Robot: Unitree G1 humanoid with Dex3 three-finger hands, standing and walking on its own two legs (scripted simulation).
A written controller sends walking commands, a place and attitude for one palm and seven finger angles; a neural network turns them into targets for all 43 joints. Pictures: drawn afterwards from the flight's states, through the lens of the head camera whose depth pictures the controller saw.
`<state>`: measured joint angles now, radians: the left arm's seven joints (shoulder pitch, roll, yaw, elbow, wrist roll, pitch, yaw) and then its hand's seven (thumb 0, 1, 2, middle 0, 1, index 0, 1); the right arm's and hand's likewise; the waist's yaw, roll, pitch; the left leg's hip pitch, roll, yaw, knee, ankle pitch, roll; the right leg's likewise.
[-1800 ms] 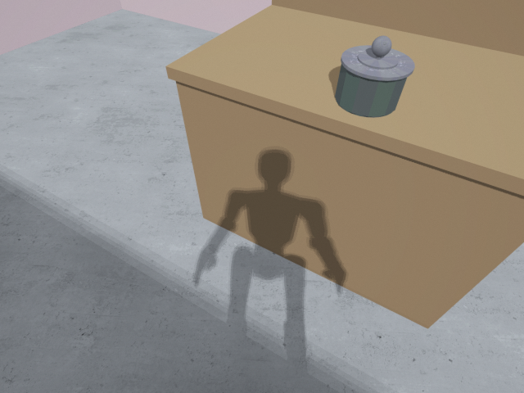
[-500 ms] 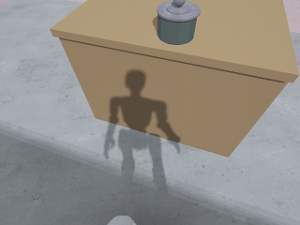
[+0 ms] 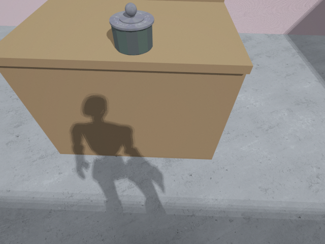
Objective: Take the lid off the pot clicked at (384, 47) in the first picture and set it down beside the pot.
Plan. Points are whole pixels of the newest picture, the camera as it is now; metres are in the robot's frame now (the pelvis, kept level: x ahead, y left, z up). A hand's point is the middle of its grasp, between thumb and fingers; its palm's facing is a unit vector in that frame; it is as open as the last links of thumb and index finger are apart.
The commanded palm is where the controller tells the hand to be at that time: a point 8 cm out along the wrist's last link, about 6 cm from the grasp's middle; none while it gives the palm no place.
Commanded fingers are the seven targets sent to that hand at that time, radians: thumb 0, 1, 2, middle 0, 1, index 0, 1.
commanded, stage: take the last steps up to it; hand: left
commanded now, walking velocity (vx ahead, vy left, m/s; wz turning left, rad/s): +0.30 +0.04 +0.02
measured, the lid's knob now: (130, 9) +0.88 +0.16 +0.18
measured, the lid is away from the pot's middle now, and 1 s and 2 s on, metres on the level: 0.00 0.00 0.00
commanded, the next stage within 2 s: come to a stop and stand still in 0.96 s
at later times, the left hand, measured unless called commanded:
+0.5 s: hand out of the picture +0.15 +0.23 -0.16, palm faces +0.01 -0.99 -0.15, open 7.4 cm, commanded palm none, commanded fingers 0.00 0.90 0.90 -0.20 -0.30 -0.20 -0.30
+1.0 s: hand (117, 168) +0.37 +0.17 -0.15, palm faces +0.07 -0.97 -0.24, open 7.1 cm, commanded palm none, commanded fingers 0.00 0.90 0.90 -0.20 -0.30 -0.20 -0.30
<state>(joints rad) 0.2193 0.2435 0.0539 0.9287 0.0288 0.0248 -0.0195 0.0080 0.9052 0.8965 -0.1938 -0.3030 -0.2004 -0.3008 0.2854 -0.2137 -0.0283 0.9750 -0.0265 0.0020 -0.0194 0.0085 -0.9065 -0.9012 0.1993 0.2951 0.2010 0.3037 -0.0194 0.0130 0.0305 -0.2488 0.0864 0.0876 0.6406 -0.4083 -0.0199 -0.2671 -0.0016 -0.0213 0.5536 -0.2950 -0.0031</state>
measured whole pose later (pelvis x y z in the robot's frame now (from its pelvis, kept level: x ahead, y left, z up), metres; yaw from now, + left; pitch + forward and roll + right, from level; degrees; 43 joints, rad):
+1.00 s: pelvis +0.31 -0.01 +0.01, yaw +1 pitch +0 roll +0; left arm 0.24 0.15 0.06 1.00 0.02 -0.07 0.03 -0.02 0.95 0.90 -0.20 -0.30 -0.21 -0.30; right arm 0.27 -0.20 -0.06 1.06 -0.03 -0.02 -0.02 0.01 -0.91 -0.90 0.19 0.29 0.19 0.30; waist -0.02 0.04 0.03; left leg -0.49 0.10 0.07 1.05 -0.32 0.00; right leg -0.24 -0.02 -0.17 0.44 -0.21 -0.06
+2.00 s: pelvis +0.34 -0.01 +0.00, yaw +0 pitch +0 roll +0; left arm 0.25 0.20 0.00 1.01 0.01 0.01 0.04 0.01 0.90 0.90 -0.20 -0.30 -0.21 -0.30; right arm 0.26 -0.22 -0.04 1.00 -0.03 0.02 -0.02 0.01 -0.91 -0.90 0.19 0.29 0.19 0.30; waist 0.01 0.00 0.06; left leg -0.21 0.00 0.01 0.56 -0.35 0.00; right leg -0.29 -0.06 -0.01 0.58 -0.28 0.03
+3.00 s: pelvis +0.32 +0.00 +0.01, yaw -3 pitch -2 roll +1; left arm 0.24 0.17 0.00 1.02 0.02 0.01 0.04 0.01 0.90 0.90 -0.20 -0.30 -0.20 -0.30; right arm 0.24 -0.17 -0.02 1.06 -0.02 0.00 -0.02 0.01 -0.91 -0.90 0.20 0.29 0.20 0.30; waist -0.01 0.02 0.09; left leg -0.19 0.00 0.06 0.52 -0.30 0.01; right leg -0.29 -0.06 0.04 0.54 -0.22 0.05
